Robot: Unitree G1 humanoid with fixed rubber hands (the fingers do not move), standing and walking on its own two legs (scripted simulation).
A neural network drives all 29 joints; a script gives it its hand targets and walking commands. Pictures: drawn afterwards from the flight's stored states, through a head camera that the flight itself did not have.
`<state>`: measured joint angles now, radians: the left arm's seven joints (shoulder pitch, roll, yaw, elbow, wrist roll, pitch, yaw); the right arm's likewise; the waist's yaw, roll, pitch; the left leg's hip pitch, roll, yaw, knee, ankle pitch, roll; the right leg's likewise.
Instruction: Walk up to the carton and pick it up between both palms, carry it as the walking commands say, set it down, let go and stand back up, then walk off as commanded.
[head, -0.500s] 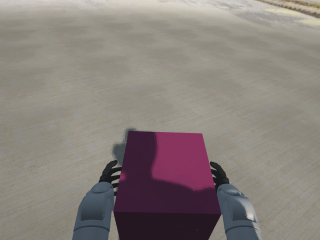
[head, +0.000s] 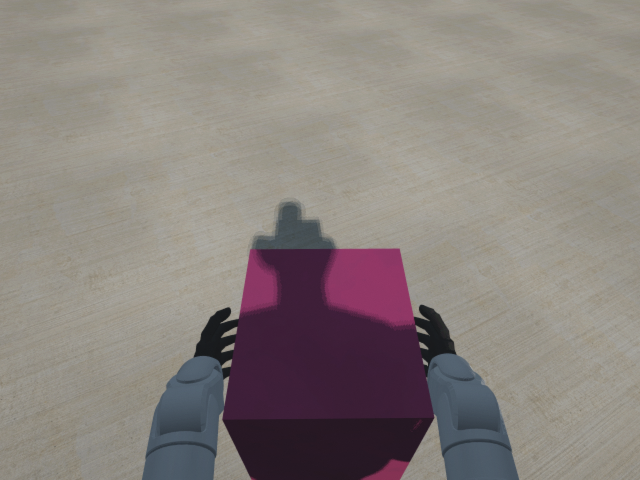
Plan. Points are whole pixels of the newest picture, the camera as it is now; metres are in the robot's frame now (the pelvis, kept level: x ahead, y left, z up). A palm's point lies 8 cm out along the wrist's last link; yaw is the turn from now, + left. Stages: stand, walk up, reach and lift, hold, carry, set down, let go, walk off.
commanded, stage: set down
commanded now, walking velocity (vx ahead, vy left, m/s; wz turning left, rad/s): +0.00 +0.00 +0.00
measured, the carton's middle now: (325, 376) +0.29 +0.02 -0.06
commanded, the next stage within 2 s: none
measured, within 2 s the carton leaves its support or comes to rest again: neither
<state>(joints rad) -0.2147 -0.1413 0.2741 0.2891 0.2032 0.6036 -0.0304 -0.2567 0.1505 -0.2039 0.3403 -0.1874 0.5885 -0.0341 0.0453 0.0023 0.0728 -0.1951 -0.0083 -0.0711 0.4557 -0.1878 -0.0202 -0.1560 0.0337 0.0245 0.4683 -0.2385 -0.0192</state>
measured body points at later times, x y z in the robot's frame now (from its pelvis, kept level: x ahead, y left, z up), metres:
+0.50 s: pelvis -0.03 +0.03 -0.04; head +0.09 +0.03 +0.40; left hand +0.33 +0.18 -0.09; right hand +0.34 -0.12 -0.08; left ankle +0.04 +0.13 -0.74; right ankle +0.01 -0.11 -0.74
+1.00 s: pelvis -0.03 +0.01 -0.10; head +0.16 +0.02 +0.31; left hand +0.35 +0.17 -0.18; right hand +0.38 -0.13 -0.17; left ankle +0.04 +0.13 -0.74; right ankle +0.01 -0.11 -0.74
